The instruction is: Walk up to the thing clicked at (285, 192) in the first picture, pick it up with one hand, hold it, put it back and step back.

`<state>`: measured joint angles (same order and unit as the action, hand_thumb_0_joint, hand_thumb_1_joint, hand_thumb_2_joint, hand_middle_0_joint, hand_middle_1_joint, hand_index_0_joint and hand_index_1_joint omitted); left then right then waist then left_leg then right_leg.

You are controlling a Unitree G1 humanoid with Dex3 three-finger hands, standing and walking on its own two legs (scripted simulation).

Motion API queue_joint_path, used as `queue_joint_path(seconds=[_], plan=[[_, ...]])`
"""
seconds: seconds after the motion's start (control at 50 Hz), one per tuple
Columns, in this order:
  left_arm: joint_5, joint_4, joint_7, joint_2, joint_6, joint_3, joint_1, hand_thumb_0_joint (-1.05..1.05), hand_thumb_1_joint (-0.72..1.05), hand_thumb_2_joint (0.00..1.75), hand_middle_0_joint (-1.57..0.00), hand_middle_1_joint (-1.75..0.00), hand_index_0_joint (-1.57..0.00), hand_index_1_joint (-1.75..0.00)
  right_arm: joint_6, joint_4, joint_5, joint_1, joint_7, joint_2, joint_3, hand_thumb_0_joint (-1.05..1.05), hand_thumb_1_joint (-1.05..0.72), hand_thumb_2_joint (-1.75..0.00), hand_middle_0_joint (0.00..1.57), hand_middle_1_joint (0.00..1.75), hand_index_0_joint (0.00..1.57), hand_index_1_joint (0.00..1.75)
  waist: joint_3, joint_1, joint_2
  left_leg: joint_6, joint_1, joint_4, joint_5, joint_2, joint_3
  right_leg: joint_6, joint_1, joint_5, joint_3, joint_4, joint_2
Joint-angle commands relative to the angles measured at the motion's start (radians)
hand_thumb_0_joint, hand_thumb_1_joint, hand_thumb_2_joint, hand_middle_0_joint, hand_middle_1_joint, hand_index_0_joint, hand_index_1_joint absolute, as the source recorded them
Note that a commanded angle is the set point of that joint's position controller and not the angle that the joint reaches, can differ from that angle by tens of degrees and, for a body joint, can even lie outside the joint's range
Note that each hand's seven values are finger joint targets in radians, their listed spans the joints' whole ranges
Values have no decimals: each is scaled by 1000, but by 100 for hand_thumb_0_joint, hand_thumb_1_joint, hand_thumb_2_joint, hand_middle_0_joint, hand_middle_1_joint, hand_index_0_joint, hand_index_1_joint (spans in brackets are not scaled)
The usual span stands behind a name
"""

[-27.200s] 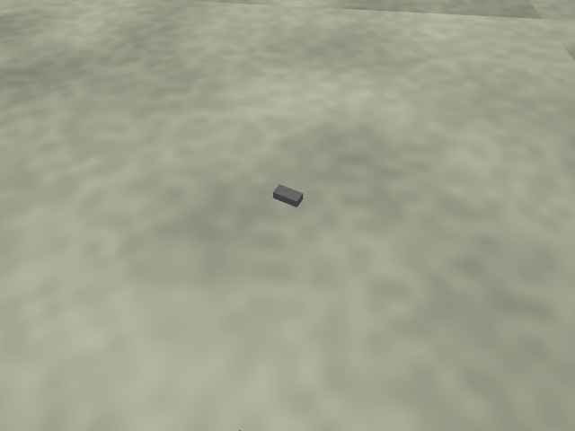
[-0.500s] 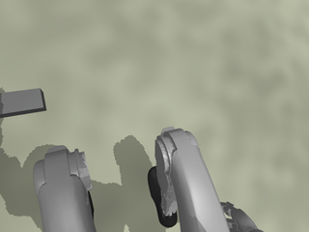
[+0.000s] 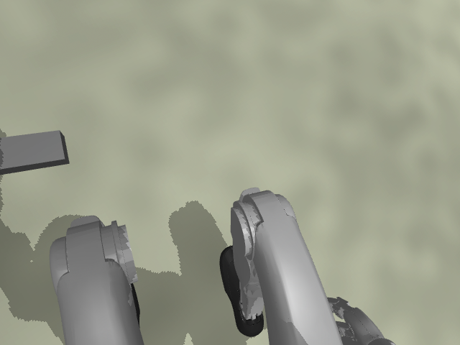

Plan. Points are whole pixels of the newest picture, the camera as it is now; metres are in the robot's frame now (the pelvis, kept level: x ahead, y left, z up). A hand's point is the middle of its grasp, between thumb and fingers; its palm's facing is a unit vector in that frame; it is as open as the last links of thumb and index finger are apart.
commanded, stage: rise first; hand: left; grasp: from above
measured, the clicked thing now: (28, 152) +0.47 +0.31 -0.30
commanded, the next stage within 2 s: approach in 0.30 s
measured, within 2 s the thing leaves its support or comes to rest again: neither
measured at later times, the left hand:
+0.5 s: hand out of the picture +0.43 +0.35 -0.16, palm faces -0.44 -0.09 -0.90, open 14.2 cm
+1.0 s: hand (17, 132) +0.48 +0.29 -0.18, palm faces -0.41 -0.07 -0.91, open 14.1 cm
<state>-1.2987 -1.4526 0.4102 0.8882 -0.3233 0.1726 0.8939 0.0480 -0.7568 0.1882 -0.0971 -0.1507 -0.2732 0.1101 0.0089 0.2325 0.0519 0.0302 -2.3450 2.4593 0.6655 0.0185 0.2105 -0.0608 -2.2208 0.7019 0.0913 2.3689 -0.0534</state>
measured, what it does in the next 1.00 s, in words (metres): stands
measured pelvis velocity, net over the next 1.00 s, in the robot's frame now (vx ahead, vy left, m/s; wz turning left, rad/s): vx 0.00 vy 0.00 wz -0.02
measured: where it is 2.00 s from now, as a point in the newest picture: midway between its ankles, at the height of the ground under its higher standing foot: (189, 321)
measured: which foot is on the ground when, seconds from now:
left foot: down 0.00-1.00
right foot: down 0.00-1.00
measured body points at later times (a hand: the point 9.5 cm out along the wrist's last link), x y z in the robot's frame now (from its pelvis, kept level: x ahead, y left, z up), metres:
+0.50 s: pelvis +0.00 +0.00 +0.00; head +0.23 +0.10 +0.38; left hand +0.45 +0.35 -0.11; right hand +0.08 -0.27 -0.09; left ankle +0.08 +0.14 -0.28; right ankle +0.10 -0.13 -0.28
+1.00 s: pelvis +0.00 +0.00 +0.00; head +0.25 +0.07 +0.37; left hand +0.49 +0.30 -0.13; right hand +0.02 -0.27 -0.09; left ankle +0.08 +0.14 -0.28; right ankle +0.10 -0.13 -0.28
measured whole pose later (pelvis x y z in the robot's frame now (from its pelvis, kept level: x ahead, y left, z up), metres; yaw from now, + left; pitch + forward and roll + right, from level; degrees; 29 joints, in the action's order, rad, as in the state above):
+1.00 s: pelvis +0.00 +0.00 +0.00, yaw -1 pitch +31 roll -10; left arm -1.28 -1.53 0.46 0.84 -0.17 0.14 0.99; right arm 0.07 -0.72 0.18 -0.17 -0.15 -0.29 0.17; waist 0.03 0.33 0.03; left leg 0.03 -2.36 2.46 0.66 0.03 0.22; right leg -0.06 -2.25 0.68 0.09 2.36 -0.07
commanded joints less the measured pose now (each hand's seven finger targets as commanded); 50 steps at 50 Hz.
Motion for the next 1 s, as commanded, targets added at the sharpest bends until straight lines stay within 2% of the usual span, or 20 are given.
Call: queue_joint_path(seconds=[0.0, 0.06, 0.08, 0.14, 0.2, 0.3, 0.36, 0.38, 0.4, 0.48, 0.6, 0.62, 0.68, 0.72, 0.8, 0.82, 0.86, 0.9, 0.92, 0.98], plan=[[15, 150, 29, 282, 4, 29, 255, 0, -57, 103, -9, -99, -8, -100, -2, 9, -9, -184, 19, -263, -89, 0, -91, -90, 20, 30, 20, 30, -659, -17, -375, -47, 552, -249, -139, -3, -132, 90, 260, -212, 95, -235, -18], [21, 181, 33, 304, 3, 55, 259, 0, -56, 102, -10, -98, -8, -99, -4, 13, -9, -188, 19, -269, -94, 0, -91, -90, 20, 30, 20, 30, -674, -20, -382, -46, 557, -253, -142, -3, -130, 88, 261, -212, 100, -229, -15], [13, 164, 31, 290, 4, 39, 241, 0, -57, 103, -9, -99, -7, -101, -7, 13, -8, -180, 19, -262, -89, 0, -91, -90, 20, 30, 20, 30, -671, -26, -395, -45, 551, -251, -151, -3, -135, 88, 266, -221, 97, -231, -18], [19, 169, 28, 258, 7, 16, 277, 0, -57, 103, -8, -99, -7, -101, -6, 12, -12, -192, 16, -263, -92, 0, -90, -90, 20, 30, 20, 30, -646, 3, -382, -46, 551, -257, -143, -2, -126, 89, 235, -218, 103, -229, -16], [23, 187, 27, 270, 9, 27, 278, 0, -55, 102, -10, -97, -9, -99, -5, 16, -18, -195, 17, -267, -99, 0, -90, -90, 20, 30, 20, 30, -659, -10, -389, -44, 565, -269, -135, -2, -125, 91, 233, -205, 104, -229, -12], [17, 146, 14, 250, 16, 4, 260, 0, -56, 102, -9, -99, -8, -100, -6, 16, -22, -194, 17, -260, -92, 0, -91, -90, 20, 30, 20, 30, -646, -7, -381, -46, 550, -264, -137, -6, -132, 90, 241, -211, 97, -240, -15], [22, 159, 16, 249, 13, 7, 277, 0, -56, 103, -10, -98, -8, -100, -6, 11, -20, -204, 17, -260, -89, 0, -90, -90, 20, 30, 20, 30, -664, -1, -356, -50, 545, -251, -152, -6, -134, 85, 264, -229, 93, -248, -14], [20, 158, 16, 266, 12, 12, 281, 0, -61, 111, -9, -95, -5, -100, -4, 13, -21, -202, 17, -260, -88, 0, -91, -90, 20, 30, 20, 30, -659, -2, -354, -52, 537, -248, -151, -6, -136, 85, 271, -230, 90, -252, -15], [24, 165, 20, 272, 13, 25, 274, 0, -57, 103, -8, -101, -7, -102, -4, 14, -21, -203, 18, -262, -89, 0, -90, -90, 20, 30, 20, 30, -661, -14, -361, -50, 547, -255, -156, -6, -138, 84, 273, -229, 90, -251, -13], [14, 150, 16, 191, 7, -49, 333, 0, -58, 104, -7, -101, -6, -102, -3, 14, -22, -201, 19, -259, -89, 0, -90, -90, 20, 30, 20, 30, -641, 29, -374, -45, 552, -270, -106, -4, -123, 91, 217, -186, 106, -244, -16], [9, 93, 45, 129, 23, -114, 446, 0, -56, 102, -7, -104, -7, -104, 12, 3, -14, -237, 24, -266, -71, 0, -90, -90, 20, 30, 20, 30, -632, 89, -341, -50, 520, -237, -126, 1, -126, 81, 231, -224, 104, -265, -19], [9, 80, 55, 128, 29, -116, 460, 0, -56, 102, -7, -104, -7, -104, 15, 4, -15, -236, 26, -266, -67, 0, -90, -90, 20, 30, 20, 30, -626, 78, -352, -49, 519, -246, -119, -3, -129, 86, 224, -215, 101, -263, -19], [-21, 28, 85, 173, 61, -95, 479, 0, -56, 103, -8, -104, -8, -104, 21, 11, -7, -241, 27, -272, -54, 0, -90, -90, 20, 30, 20, 30, -643, 75, -387, -46, 534, -247, -126, -1, -129, 89, 235, -219, 106, -250, -21], [-24, -16, 102, 189, 88, -81, 476, 0, -56, 102, -8, -103, -8, -103, 25, 18, -2, -239, 25, -276, -43, 0, -90, -90, 20, 30, 20, 30, -640, 84, -386, -48, 524, -238, -137, 0, -132, 86, 246, -237, 107, -245, -23], [-18, -48, 118, 224, 139, -54, 433, 0, -55, 103, -9, -101, -8, -102, 31, 41, 2, -227, 20, -276, -21, 0, -90, -90, 20, 30, 20, 30, -644, 67, -393, -54, 496, -243, -146, -2, -141, 85, 286, -251, 100, -241, -27], [-14, -48, 115, 242, 151, -43, 422, 0, -55, 102, -10, -100, -9, -101, 34, 49, 0, -228, 18, -282, -20, 0, -90, -90, 20, 30, 20, 30, -643, 67, -387, -58, 491, -238, -145, -3, -143, 83, 291, -253, 100, -241, -27], [10, 7, 114, 283, 166, -4, 402, 0, -55, 101, -10, -99, -9, -100, 35, 60, -3, -219, 18, -286, -19, 0, -90, -90, 20, 30, 20, 30, -705, 37, -407, -58, 505, -238, -171, -1, -147, 83, 337, -275, 96, -236, -26], [28, 4, 94, 278, 184, -14, 352, 0, -55, 101, -11, -99, -10, -100, 36, 68, -14, -201, 12, -281, -21, 0, -90, -90, 20, 30, 20, 30, -690, 32, -394, -61, 480, -237, -157, 1, -149, 84, 338, -264, 88, -232, -32], [40, 56, 85, 298, 184, 7, 348, 0, -54, 101, -11, -98, -10, -98, 32, 72, -16, -200, 14, -285, -25, 0, -90, -89, 20, 30, 20, 30, -714, 17, -398, -61, 487, -239, -160, 0, -151, 83, 346, -263, 88, -238, -30], [70, 98, 36, 295, 175, 1, 307, 0, -56, 101, -10, -96, -9, -98, 33, 68, -27, -208, 13, -281, -38, 0, -90, -90, 20, 30, 20, 30, -678, 21, -361, -66, 442, -230, -129, -2, -150, 83, 348, -229, 79, -247, -29]])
